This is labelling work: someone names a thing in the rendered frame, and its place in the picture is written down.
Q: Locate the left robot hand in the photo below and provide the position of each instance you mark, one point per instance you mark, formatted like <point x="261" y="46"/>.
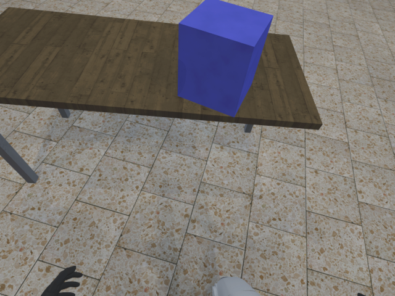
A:
<point x="58" y="284"/>

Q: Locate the robot right thigh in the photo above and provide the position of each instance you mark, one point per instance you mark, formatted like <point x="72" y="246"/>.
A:
<point x="233" y="286"/>

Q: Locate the carton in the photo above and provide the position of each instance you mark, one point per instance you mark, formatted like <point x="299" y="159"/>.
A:
<point x="219" y="48"/>

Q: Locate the table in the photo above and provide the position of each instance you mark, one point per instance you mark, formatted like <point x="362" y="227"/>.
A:
<point x="117" y="65"/>

